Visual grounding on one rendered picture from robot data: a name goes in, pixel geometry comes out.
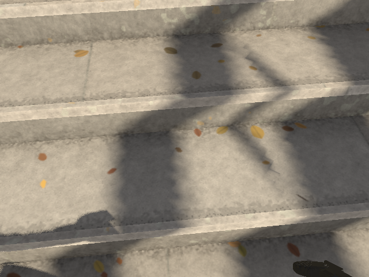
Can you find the robot right hand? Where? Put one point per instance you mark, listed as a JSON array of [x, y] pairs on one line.
[[318, 269]]

